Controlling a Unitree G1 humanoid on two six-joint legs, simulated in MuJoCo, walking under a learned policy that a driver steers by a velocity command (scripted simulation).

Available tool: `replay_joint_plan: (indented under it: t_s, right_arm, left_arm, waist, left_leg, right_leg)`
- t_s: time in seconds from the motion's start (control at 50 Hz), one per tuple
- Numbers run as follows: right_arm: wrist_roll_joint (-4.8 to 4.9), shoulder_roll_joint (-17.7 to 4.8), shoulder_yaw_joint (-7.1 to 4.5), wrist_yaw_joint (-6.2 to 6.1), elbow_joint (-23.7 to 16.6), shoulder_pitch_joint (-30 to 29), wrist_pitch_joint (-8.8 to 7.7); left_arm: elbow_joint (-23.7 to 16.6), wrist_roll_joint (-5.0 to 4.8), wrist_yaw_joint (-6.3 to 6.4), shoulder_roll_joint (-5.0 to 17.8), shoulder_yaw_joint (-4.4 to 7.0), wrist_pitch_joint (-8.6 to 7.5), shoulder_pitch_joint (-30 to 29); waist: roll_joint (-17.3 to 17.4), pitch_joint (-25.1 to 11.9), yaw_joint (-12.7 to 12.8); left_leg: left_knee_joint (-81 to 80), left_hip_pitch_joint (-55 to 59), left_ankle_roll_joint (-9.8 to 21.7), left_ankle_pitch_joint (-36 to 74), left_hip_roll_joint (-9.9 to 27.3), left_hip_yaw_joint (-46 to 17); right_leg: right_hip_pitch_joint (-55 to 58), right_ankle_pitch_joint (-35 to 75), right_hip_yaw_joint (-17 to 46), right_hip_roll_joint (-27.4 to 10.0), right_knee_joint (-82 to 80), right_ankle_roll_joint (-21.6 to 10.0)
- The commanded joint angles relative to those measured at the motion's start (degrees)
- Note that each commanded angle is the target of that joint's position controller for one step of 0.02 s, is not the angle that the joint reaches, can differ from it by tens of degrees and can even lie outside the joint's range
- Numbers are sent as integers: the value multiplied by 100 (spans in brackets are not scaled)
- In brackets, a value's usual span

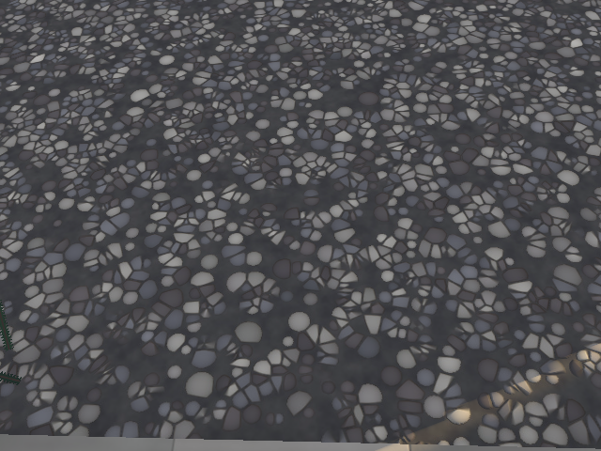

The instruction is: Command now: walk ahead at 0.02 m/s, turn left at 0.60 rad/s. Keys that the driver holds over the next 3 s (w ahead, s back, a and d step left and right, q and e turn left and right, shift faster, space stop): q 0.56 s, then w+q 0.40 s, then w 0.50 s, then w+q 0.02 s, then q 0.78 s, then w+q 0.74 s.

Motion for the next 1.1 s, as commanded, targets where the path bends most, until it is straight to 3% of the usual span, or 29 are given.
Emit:
replay_joint_plan:
  t_s: [0.02, 0.08, 0.16, 0.22, 0.24, 0.26, 0.28, 0.3, 0.32, 0.34, 0.36, 0.38, 0.44, 0.56, 0.58, 0.64, 0.68, 0.7, 0.72, 0.74, 0.76, 0.78, 0.8, 0.84, 0.88, 0.94, 1.0, 1.06, 1.1]
  right_arm:
    - [-10, -233, -67, 7, -480, 18, -44]
    - [-50, -167, -19, 93, -595, -113, -58]
    - [-55, -250, -54, 220, -650, -54, -25]
    - [-59, -273, -131, 295, -509, 410, -28]
    - [-68, -492, -218, 253, -459, 616, -42]
    - [-93, -1222, -382, 137, -572, 739, -74]
    - [-316, -1319, -362, 187, -712, 604, -207]
    - [-363, -1093, -295, 211, -683, 424, -318]
    - [-264, -902, -239, 191, -645, 136, -379]
    - [-148, -703, -179, 159, -664, -94, -383]
    - [-92, -606, -122, 125, -677, -228, -374]
    - [-108, -538, -80, 94, -677, -212, -362]
    - [-146, -528, -62, 40, -624, -70, -354]
    - [-129, -735, -147, 8, -589, -2, -283]
    - [-114, -740, -155, 21, -582, 28, -273]
    - [-60, -727, -147, 86, -579, 1, -278]
    - [-39, -690, -128, 110, -573, -78, -289]
    - [-14, -629, -104, 100, -591, -195, -287]
    - [-15, -463, -53, 79, -615, -222, -298]
    - [-61, -55, 58, 79, -614, -57, -315]
    - [34, -85, 30, 70, -865, -147, -387]
    - [-14, -479, -71, 66, -913, -338, -468]
    - [-38, -684, -144, 88, -795, -270, -475]
    - [-82, -572, -166, 124, -612, -70, -468]
    - [-51, -279, -96, 207, -620, -204, -536]
    - [-26, -81, -29, 270, -688, -401, -589]
    - [-55, 98, 62, 343, -765, -682, -637]
    - [-58, 274, 180, 460, -875, -1128, -711]
    - [-34, 230, 192, 528, -935, -1284, -743]
  left_arm:
    - [-279, 2, 71, 894, 293, 11, 35]
    - [-228, -47, 52, 1081, 388, 54, -32]
    - [-135, -149, -13, 1217, 456, 76, -104]
    - [-23, -292, -14, 1179, 466, 93, -139]
    - [118, -263, -42, 968, 418, 93, 179]
    - [-94, 40, -89, 537, 272, 102, 216]
    - [-356, -18, -16, 742, 332, 83, -422]
    - [-346, -129, 28, 936, 404, 99, -582]
    - [-278, -150, 54, 987, 450, 113, -500]
    - [-146, -105, 98, 984, 482, 125, -353]
    - [-109, -60, 110, 981, 496, 130, -239]
    - [-98, -69, 89, 935, 495, 113, -184]
    - [-107, -136, 52, 804, 457, 85, -198]
    - [-230, -156, -21, 674, 387, 32, -499]
    - [-224, -172, -47, 689, 386, 11, -454]
    - [-265, -250, -136, 735, 405, -94, -477]
    - [-229, -305, -190, 729, 427, -207, -266]
    - [-131, -312, -203, 678, 441, -267, 10]
    - [-15, -278, -187, 721, 477, -309, 335]
    - [63, -176, -158, 972, 526, -326, 867]
    - [133, 9, -204, 1488, 612, -356, 1232]
    - [97, 13, -214, 1382, 610, -434, 851]
    - [38, -93, -156, 1044, 512, -455, 566]
    - [8, -174, -65, 810, 423, -436, 458]
    - [98, -108, -25, 761, 384, -473, 727]
    - [226, -78, -51, 782, 383, -497, 1021]
    - [371, -110, -103, 894, 394, -470, 1160]
    - [567, -229, -133, 1080, 423, -434, 1370]
    - [721, -327, -157, 1185, 439, -404, 1522]
  waist:
    - [-1217, -859, 99]
    - [-1211, -992, 156]
    - [-1283, -943, 137]
    - [-1090, -921, -150]
    - [-534, -842, -164]
    - [1442, -797, 17]
    - [1337, -820, -334]
    - [833, -696, -323]
    - [674, -539, -142]
    - [518, -551, -48]
    - [589, -578, 14]
    - [645, -690, 50]
    - [542, -831, 0]
    - [637, -768, -166]
    - [619, -858, -186]
    - [764, -650, -224]
    - [796, -556, -71]
    - [702, -540, 129]
    - [478, -602, 295]
    - [-368, -966, 389]
    - [-1377, -645, 360]
    - [-1279, -45, 205]
    - [-1169, 194, 112]
    - [-1044, 160, 97]
    - [-930, 138, 246]
    - [-855, 118, 391]
    - [-781, 183, 482]
    - [-713, 383, 595]
    - [-724, 440, 557]
  left_leg:
    - [-474, -317, -115, 154, 259, 234]
    - [-1288, 146, -22, 288, 469, 384]
    - [-2277, 734, 205, 472, 482, 670]
    - [-3786, 1697, 637, 1428, 277, 905]
    - [-4339, 2330, 879, 2101, 399, 449]
    - [-4582, 3115, 1602, 3964, 1976, -1784]
    - [-4740, 2365, 2603, 4011, 2556, -2525]
    - [-4866, 2157, 2485, 3350, 2263, -2107]
    - [-4853, 2069, 2128, 2904, 1900, -1706]
    - [-4797, 2124, 1871, 2710, 1667, -1507]
    - [-4758, 2065, 1819, 3030, 1547, -1377]
    - [-4718, 2035, 1828, 3325, 1462, -1313]
    - [-4630, 2273, 1868, 3540, 1360, -1317]
    - [-4473, 2277, 1904, 2957, 1314, -1918]
    - [-4541, 2195, 1926, 2313, 1272, -2052]
    - [-4834, 1705, 1946, 89, 1100, -2519]
    - [-4810, 1391, 1858, -418, 939, -2706]
    - [-4652, 1112, 1732, -583, 771, -2661]
    - [-4270, 615, 1507, -759, 537, -2436]
    - [-2779, -215, 1126, -1226, 43, -1694]
    - [-1600, -1537, 910, -1085, -598, -782]
    - [-871, -1968, 782, -499, 50, -773]
    - [-606, -2062, 693, -11, 203, -650]
    - [-309, -2068, 500, 656, 336, -456]
    - [-76, -2026, 432, 1242, 440, -249]
    - [-393, -2127, 334, 1734, 570, -89]
    - [-1387, -1773, 306, 2131, 645, 114]
    - [-2404, -1191, 416, 2257, 629, 531]
    - [-2882, -865, 597, 2065, 574, 690]
  right_leg:
    - [1313, 2019, 932, -1386, -812, -1209]
    - [1285, 1933, 714, -1576, -836, -1258]
    - [1114, 1534, 493, -1708, -769, -1172]
    - [709, 953, 137, -1587, -156, -692]
    - [89, 181, -247, -1313, 512, -228]
    - [-1522, -2273, -850, -487, 2408, 453]
    - [-2032, -2973, 58, 15, 3515, 538]
    - [-2047, -2582, 390, -97, 3908, 468]
    - [-2063, -2025, 499, -165, 3900, 401]
    - [-2059, -1651, 536, -194, 3850, 423]
    - [-1955, -1358, 514, -141, 3945, 491]
    - [-1787, -1171, 494, -61, 4104, 542]
    - [-1733, -933, 500, 55, 3782, 618]
    - [-1272, -1124, 635, 182, 2182, 652]
    - [-1088, -1151, 631, 212, 1960, 618]
    - [-590, -1335, 559, 328, 1262, 438]
    - [19, -1214, 532, 360, 543, 285]
    - [574, -738, 472, 337, -117, 177]
    - [1344, -408, 522, 127, -570, 37]
    - [2386, -1086, 1526, -911, -775, -274]
    - [2381, -2512, 3529, -2022, -1427, -995]
    - [1819, -3168, 3911, -2302, -1656, -1262]
    - [1707, -3107, 3342, -1993, -1705, -1103]
    - [1835, -2211, 2375, -1557, -1727, -760]
    - [1769, -1169, 1576, -1360, -1816, -691]
    - [1872, -255, 886, -1285, -1857, -757]
    - [1774, 417, 389, -1232, -1897, -804]
    - [1595, 655, 89, -1315, -2009, -859]
    - [1753, 1028, 57, -1472, -1983, -877]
